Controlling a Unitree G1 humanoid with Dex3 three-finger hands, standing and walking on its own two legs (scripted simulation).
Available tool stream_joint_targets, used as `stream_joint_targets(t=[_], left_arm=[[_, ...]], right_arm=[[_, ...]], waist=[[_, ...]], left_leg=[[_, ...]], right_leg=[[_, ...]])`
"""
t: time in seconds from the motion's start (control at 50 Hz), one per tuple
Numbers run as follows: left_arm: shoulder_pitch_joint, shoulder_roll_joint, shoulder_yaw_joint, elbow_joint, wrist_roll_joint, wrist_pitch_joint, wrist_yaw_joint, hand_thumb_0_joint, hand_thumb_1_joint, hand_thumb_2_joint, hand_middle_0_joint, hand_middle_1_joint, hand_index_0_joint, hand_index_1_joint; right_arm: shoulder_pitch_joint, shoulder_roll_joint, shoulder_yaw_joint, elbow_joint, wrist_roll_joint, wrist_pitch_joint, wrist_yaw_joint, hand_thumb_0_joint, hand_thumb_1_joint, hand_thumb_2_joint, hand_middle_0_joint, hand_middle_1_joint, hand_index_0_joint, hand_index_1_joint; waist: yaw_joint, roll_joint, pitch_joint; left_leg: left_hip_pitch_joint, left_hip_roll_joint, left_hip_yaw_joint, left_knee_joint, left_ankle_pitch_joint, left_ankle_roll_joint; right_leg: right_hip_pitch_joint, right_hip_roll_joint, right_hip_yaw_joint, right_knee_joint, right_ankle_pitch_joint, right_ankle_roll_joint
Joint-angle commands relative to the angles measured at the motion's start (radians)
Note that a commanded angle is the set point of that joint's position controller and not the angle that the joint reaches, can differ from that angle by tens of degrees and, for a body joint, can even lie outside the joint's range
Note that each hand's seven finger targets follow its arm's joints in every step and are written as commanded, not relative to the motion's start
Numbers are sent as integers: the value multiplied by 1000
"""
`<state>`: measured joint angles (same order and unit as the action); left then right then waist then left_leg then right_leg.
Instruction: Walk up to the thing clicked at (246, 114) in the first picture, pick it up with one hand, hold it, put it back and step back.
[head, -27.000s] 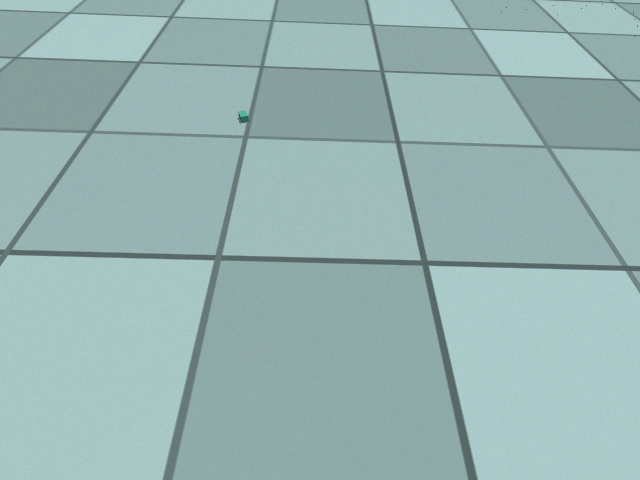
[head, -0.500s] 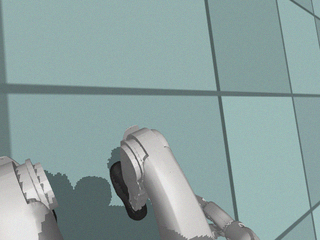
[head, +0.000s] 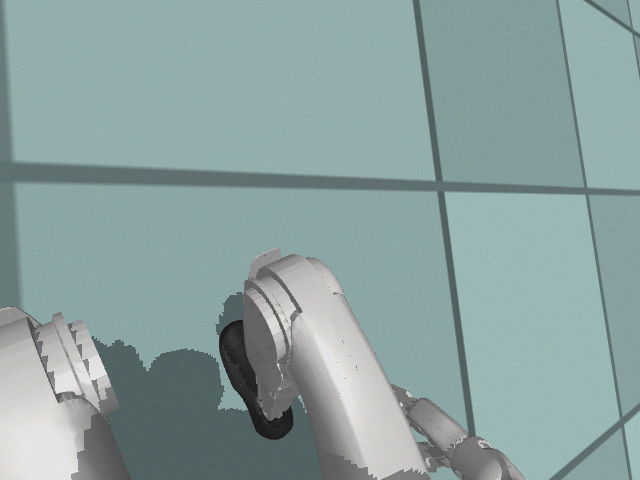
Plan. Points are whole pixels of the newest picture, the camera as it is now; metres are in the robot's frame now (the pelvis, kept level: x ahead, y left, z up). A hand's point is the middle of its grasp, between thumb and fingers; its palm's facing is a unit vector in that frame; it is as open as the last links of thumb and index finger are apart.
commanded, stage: close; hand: left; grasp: from above
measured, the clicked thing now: out of the picture +0.44 +0.40 -0.29
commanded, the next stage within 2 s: settle in 1.20 s
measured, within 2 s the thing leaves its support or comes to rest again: leaves its support in 1.54 s
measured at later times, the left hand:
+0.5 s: hand out of the picture +0.41 +0.40 -0.25, palm faces -0.41 -0.20 -0.89, open 9.3 cm
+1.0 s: hand out of the picture +0.42 +0.39 -0.24, palm faces -0.38 -0.19 -0.90, open 7.4 cm
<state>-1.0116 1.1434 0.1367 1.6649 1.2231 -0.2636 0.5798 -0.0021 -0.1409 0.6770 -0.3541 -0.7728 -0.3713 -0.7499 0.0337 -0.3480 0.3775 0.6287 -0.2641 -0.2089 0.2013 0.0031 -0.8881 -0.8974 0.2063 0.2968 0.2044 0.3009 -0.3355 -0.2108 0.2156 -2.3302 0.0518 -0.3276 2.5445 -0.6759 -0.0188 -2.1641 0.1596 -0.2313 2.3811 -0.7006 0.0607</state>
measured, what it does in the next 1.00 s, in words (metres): stands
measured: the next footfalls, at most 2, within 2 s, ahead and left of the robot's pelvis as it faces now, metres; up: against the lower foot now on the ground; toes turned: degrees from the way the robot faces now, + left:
none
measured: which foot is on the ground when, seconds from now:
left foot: down 0.00-1.00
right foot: down 0.00-1.00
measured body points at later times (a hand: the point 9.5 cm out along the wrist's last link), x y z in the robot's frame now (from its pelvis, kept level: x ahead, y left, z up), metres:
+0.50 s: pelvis +0.00 +0.00 +0.00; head +0.27 +0.16 +0.32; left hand +0.43 +0.40 -0.20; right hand +0.10 -0.24 -0.05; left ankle +0.07 +0.14 -0.27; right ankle +0.11 -0.11 -0.27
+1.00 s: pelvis +0.00 +0.00 +0.00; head +0.26 +0.16 +0.32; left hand +0.44 +0.40 -0.19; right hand +0.09 -0.24 -0.05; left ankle +0.07 +0.14 -0.27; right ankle +0.11 -0.11 -0.27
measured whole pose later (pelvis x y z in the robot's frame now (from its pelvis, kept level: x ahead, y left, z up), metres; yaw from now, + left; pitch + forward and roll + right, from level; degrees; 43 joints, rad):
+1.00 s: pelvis +0.00 +0.00 +0.00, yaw +0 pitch +24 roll -16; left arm -1.02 1.13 0.13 1.69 1.21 -0.22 0.58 0.00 0.45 0.13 -0.84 -0.33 -0.88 -0.27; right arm 0.04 -0.35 0.37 0.62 -0.26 -0.21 0.20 0.00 -0.89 -0.89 0.21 0.30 0.20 0.30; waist -0.35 -0.20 0.21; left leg -2.34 0.06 -0.32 2.55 -0.67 -0.01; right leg -2.16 0.16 -0.23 2.38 -0.69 0.07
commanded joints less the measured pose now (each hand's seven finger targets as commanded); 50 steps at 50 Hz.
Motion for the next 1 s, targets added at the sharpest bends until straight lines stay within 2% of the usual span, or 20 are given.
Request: stream_joint_targets(t=[0.0,0.12,0.14,0.16,0.22,0.26,0.32,0.4,0.44,0.5,0.52,0.54,0.58,0.68,0.74,0.76,0.78,0.86,0.88,0.98], left_arm=[[-223,250,4,-82,-8,17,44,0,-11,559,-424,-708,-456,-674],[-246,234,-24,-92,-13,36,38,0,94,477,-523,-622,-554,-589],[-210,248,-2,-53,-10,45,36,0,106,465,-526,-615,-559,-579],[-253,252,-9,-129,-15,40,33,0,126,451,-537,-603,-572,-565],[-236,234,-24,-104,-21,45,19,0,144,423,-560,-581,-595,-543],[-189,261,12,-66,-30,51,18,0,189,402,-591,-560,-627,-521],[-214,233,-16,-101,-29,41,5,0,208,384,-607,-549,-645,-509],[-191,261,12,-106,-36,29,1,0,240,359,-644,-509,-679,-472],[-220,236,1,-135,-46,14,2,0,271,345,-663,-493,-699,-455],[-161,243,5,-65,-34,10,1,0,304,314,-682,-480,-721,-437],[-209,245,6,-129,-38,-2,6,0,328,308,-698,-473,-738,-430],[-190,247,6,-88,-28,2,7,0,333,295,-698,-472,-741,-426],[-235,261,17,-150,-29,-4,20,0,360,271,-727,-436,-768,-393],[-203,258,13,-100,-1,12,38,0,462,241,-798,-400,-841,-354],[-205,240,7,-71,-13,25,51,0,486,184,-818,-360,-864,-311],[-219,242,12,-82,-19,26,49,0,500,164,-821,-362,-872,-308],[-214,229,-9,-72,-9,35,42,0,499,150,-821,-352,-872,-298],[-215,247,-5,-75,-19,41,35,0,593,159,-914,-318,-959,-271],[-172,245,8,-24,-26,46,37,0,615,155,-929,-317,-975,-269],[-200,250,4,-75,-32,39,26,0,700,149,-1005,-288,-1047,-243]], right_arm=[[157,-331,-106,19,9,-2,-8,0,-883,-895,200,300,200,300],[146,-337,-107,2,14,-7,-8,0,-886,-897,199,300,199,300],[163,-338,-113,17,16,-4,-8,0,-883,-895,200,300,199,300],[156,-337,-111,2,18,-10,-5,0,-883,-895,200,300,200,300],[157,-333,-110,1,19,-11,-4,0,-886,-896,199,300,199,300],[161,-334,-108,10,23,-6,-4,0,-883,-895,199,300,199,300],[165,-334,-110,5,21,-4,-3,0,-884,-896,199,300,199,300],[174,-322,-98,3,24,-1,-3,0,-886,-896,199,300,199,300],[167,-329,-106,3,21,-2,-5,0,-883,-896,199,300,199,300],[164,-328,-100,15,22,1,-4,0,-883,-895,199,300,199,300],[167,-336,-106,9,17,3,-5,0,-882,-895,200,300,199,300],[167,-332,-107,15,19,5,-7,0,-883,-895,200,300,199,300],[156,-331,-107,1,18,4,-7,0,-883,-895,200,300,199,300],[155,-334,-107,8,15,3,-7,0,-880,-894,200,300,200,300],[142,-327,-103,5,9,6,-8,0,-881,-894,200,300,200,300],[155,-329,-103,5,7,2,-7,0,-881,-894,200,300,199,300],[162,-332,-104,3,6,1,-5,0,-882,-894,200,300,200,300],[168,-339,-104,8,11,-7,-7,0,-884,-895,199,300,199,300],[164,-335,-105,15,9,-3,-8,0,-884,-895,199,300,199,300],[141,-338,-104,1,10,-2,-11,0,-884,-895,199,300,199,300]], waist=[[-41,617,-626],[-46,632,-613],[-45,596,-626],[-37,626,-645],[-41,640,-635],[-30,603,-644],[-46,626,-624],[-39,586,-632],[-43,596,-650],[-40,584,-631],[-47,595,-636],[-41,590,-631],[-28,620,-652],[-36,614,-635],[-33,609,-625],[-45,582,-624],[-50,589,-608],[-50,593,-624],[-40,574,-617],[-35,604,-624]], left_leg=[[522,57,116,-243,194,16],[522,57,105,-263,163,12],[519,57,102,-252,166,17],[531,55,104,-256,193,12],[548,56,108,-257,214,14],[523,56,105,-253,209,16],[544,57,107,-250,212,17],[506,53,118,-234,213,27],[532,56,113,-239,226,22],[526,59,103,-241,205,20],[515,56,106,-247,193,20],[525,58,103,-247,181,20],[533,56,106,-255,192,14],[523,57,114,-244,206,17],[494,57,121,-245,191,21],[483,56,117,-242,179,22],[485,54,120,-243,169,24],[506,56,109,-248,176,20],[492,58,109,-248,161,22],[517,59,99,-267,161,13]], right_leg=[[281,5,-86,-216,282,-72],[263,3,-87,-212,260,-77],[268,5,-89,-215,262,-72],[267,2,-88,-205,279,-75],[277,5,-83,-212,294,-74],[280,4,-87,-209,284,-72],[273,3,-82,-212,289,-71],[316,7,-75,-226,302,-66],[311,6,-82,-221,307,-67],[292,7,-88,-215,283,-69],[304,7,-91,-219,278,-69],[290,5,-88,-218,268,-71],[290,3,-89,-214,277,-74],[286,6,-87,-209,291,-73],[301,12,-79,-223,291,-72],[294,9,-87,-225,280,-69],[291,9,-81,-227,273,-70],[298,6,-84,-217,274,-70],[298,10,-80,-223,260,-69],[271,7,-93,-210,253,-73]])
